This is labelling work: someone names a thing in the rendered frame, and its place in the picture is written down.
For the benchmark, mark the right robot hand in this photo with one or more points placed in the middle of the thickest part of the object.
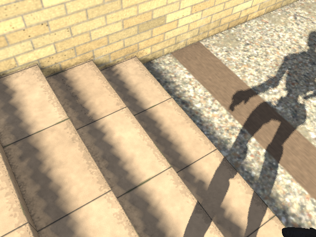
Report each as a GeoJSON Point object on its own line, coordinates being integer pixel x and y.
{"type": "Point", "coordinates": [298, 232]}

